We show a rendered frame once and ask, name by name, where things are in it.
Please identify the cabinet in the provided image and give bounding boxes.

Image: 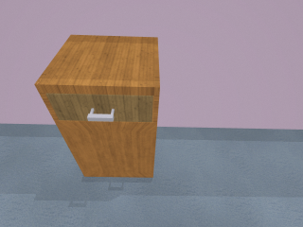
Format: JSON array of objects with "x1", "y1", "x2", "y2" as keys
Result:
[{"x1": 34, "y1": 34, "x2": 160, "y2": 178}]

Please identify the handle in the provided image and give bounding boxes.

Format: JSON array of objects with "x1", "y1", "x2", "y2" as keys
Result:
[{"x1": 87, "y1": 108, "x2": 115, "y2": 122}]

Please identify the drawer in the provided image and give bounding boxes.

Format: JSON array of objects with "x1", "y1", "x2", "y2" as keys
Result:
[{"x1": 46, "y1": 93, "x2": 153, "y2": 122}]

